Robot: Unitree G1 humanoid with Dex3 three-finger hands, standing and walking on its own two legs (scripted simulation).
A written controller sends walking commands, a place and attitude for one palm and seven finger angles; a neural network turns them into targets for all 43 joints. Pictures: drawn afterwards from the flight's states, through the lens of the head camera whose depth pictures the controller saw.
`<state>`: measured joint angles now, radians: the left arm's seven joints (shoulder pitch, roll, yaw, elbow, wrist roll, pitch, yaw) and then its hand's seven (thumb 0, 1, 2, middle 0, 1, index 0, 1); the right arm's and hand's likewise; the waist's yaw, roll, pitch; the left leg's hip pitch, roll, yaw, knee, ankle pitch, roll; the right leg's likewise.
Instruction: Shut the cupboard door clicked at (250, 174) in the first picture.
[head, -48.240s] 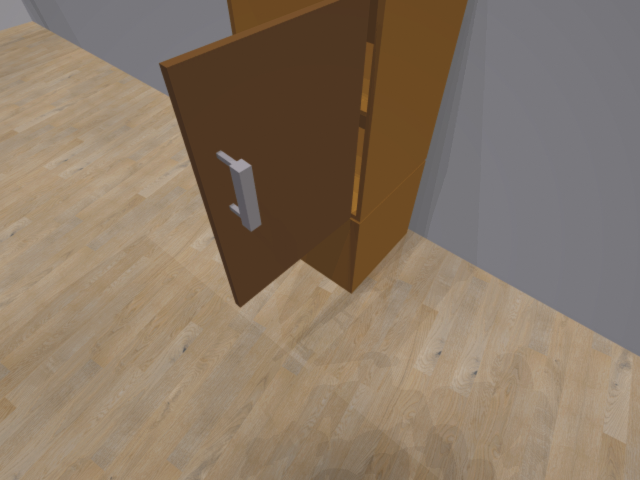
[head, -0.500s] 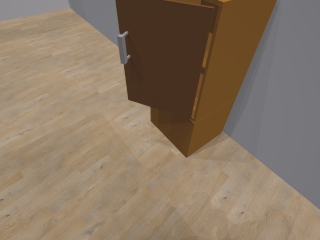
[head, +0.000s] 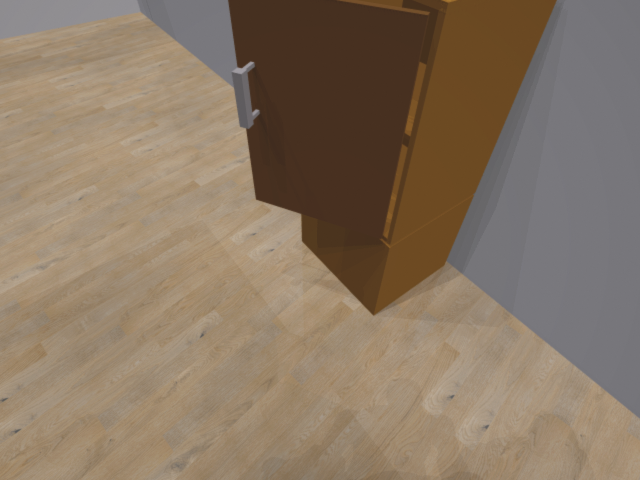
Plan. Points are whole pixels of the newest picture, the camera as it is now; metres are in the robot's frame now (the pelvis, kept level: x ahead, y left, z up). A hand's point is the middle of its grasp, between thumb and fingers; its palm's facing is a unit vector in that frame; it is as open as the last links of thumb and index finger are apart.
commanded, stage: walk to a spot facing it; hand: left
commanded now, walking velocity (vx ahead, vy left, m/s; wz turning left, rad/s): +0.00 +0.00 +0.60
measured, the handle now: (248, 95) +0.91 +0.21 +0.02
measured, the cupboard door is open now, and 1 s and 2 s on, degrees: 30 30 30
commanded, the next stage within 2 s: none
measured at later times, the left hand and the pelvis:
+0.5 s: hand out of the picture +0.00 +0.23 -0.21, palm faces +0.23 -0.94 -0.24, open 7.3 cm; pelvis -0.01 +0.03 -0.03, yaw +13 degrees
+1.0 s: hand out of the picture -0.03 +0.20 -0.17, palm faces +0.51 -0.82 -0.27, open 7.3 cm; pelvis +0.01 -0.01 -0.01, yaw +34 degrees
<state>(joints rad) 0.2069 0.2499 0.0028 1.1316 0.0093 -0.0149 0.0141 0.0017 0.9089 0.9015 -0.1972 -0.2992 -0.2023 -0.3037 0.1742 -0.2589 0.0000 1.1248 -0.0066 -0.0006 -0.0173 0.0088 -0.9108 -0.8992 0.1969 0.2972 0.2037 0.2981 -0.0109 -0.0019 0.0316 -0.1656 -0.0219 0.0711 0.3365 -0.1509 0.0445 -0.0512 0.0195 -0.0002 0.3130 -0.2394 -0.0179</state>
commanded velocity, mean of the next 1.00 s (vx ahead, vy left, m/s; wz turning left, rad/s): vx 0.00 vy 0.00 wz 0.60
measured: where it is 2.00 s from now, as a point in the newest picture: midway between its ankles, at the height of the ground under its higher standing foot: outside the picture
